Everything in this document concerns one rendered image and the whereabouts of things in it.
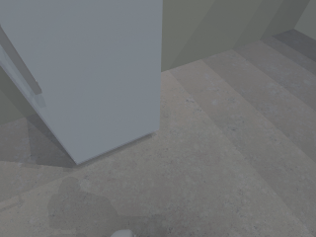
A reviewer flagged fridge door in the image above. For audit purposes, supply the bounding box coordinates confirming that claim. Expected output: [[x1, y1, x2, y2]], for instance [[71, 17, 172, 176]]
[[0, 0, 163, 163]]

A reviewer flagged handle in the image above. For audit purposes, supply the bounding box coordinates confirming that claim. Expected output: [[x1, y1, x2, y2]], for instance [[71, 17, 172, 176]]
[[0, 24, 42, 95]]

